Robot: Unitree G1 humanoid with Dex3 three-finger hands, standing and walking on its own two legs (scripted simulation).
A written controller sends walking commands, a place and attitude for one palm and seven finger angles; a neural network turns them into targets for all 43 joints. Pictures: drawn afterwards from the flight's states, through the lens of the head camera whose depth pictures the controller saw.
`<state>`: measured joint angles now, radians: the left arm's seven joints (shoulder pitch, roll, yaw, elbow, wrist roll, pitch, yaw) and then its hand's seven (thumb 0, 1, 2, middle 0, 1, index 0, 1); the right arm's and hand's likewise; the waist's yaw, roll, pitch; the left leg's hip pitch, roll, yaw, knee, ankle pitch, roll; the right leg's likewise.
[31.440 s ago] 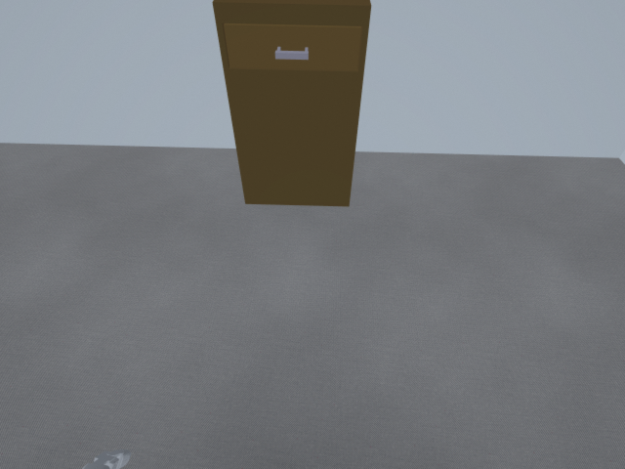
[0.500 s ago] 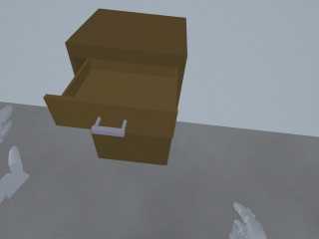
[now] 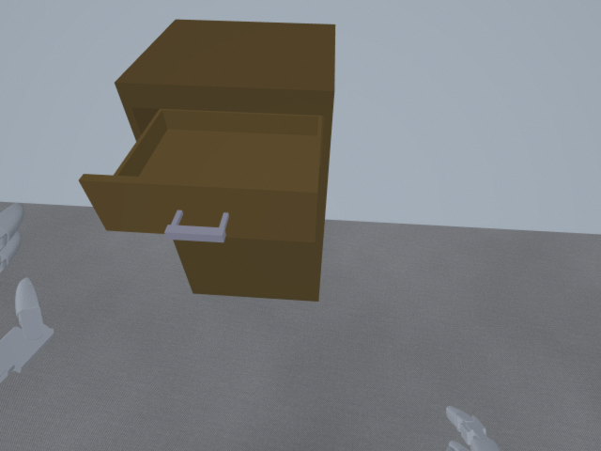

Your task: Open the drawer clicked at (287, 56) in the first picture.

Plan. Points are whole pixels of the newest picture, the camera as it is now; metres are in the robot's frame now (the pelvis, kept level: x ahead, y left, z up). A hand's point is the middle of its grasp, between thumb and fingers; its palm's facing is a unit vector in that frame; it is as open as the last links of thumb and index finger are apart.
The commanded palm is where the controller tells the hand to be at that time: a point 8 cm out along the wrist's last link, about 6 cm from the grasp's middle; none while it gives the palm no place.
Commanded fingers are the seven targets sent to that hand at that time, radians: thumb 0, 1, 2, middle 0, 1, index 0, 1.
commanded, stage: let the arm hang, fingers relaxed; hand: left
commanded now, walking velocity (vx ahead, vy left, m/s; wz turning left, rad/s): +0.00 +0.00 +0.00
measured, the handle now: (198, 225) +0.52 +0.22 -0.03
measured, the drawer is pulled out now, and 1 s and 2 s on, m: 0.27 0.27 0.27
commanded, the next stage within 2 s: look to check the result in 1.14 s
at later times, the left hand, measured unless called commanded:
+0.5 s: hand out of the picture -0.02 +0.18 -0.17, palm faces +0.10 -0.97 -0.20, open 7.1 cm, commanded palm none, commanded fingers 0.00 0.90 0.90 -0.20 -0.30 -0.20 -0.30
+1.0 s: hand out of the picture -0.01 +0.17 -0.16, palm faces +0.06 -0.99 -0.15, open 7.3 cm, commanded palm none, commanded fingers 0.00 0.90 0.90 -0.20 -0.30 -0.20 -0.30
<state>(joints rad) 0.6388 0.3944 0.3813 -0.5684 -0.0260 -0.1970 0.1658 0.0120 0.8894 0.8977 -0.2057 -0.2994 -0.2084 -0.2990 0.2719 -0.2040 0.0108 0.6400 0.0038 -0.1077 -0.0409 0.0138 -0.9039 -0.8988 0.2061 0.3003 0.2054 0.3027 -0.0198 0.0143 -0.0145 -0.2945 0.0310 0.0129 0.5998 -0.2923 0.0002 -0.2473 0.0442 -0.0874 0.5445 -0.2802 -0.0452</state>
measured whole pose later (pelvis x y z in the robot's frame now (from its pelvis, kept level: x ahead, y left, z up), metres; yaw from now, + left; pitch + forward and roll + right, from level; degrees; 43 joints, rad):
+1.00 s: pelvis +0.00 +0.02 +0.01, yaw +0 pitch -3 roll +0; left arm 0.31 0.11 0.01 1.12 0.00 0.00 0.04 0.01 0.92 0.90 -0.20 -0.30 -0.20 -0.30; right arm 0.35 -0.08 0.01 1.13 -0.01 0.00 -0.04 0.00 -0.91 -0.90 0.20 0.30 0.20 0.30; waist -0.01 0.00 0.04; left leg -0.16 0.01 0.06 0.43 -0.23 0.01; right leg -0.16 0.02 -0.08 0.41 -0.22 -0.05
